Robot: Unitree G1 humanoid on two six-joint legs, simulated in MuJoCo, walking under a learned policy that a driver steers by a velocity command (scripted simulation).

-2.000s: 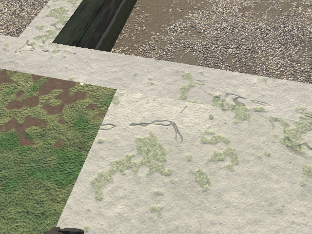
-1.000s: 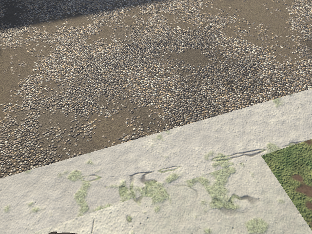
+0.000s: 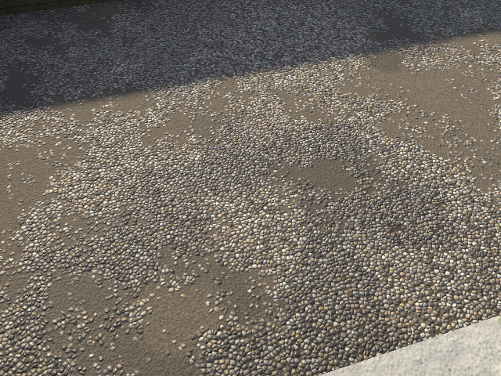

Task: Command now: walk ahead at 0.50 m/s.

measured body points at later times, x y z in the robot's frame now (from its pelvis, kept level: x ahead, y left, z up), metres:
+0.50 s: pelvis +0.14 -0.03 -0.01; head +0.15 -0.03 +0.44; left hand +0.14 +0.24 -0.14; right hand +0.35 -0.25 -0.11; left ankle +0.19 +0.12 -0.68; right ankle +0.17 -0.11 -0.74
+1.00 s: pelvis +0.16 +0.03 -0.02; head +0.17 +0.05 +0.43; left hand +0.24 +0.33 -0.10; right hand +0.43 -0.08 -0.10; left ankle +0.18 +0.10 -0.74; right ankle +0.22 -0.06 -0.74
